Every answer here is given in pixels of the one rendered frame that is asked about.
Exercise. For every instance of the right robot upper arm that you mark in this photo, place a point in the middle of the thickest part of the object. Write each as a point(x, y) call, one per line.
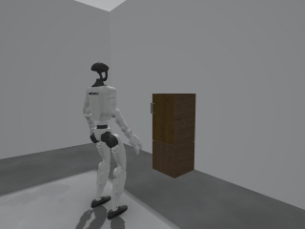
point(110, 92)

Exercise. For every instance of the left robot shin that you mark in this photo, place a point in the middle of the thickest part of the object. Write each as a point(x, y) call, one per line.
point(101, 181)

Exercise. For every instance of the right robot hand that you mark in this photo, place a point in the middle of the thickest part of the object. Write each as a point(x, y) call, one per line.
point(134, 141)

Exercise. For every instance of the robot right forearm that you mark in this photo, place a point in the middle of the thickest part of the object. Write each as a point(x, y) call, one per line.
point(122, 124)

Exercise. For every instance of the robot left forearm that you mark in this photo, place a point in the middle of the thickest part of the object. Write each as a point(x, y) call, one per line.
point(89, 120)

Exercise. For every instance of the robot head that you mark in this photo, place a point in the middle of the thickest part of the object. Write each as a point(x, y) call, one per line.
point(100, 68)

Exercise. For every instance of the cupboard door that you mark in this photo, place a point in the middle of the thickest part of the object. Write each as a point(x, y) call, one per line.
point(163, 118)

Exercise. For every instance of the left robot upper arm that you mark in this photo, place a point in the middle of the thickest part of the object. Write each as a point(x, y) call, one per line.
point(86, 107)

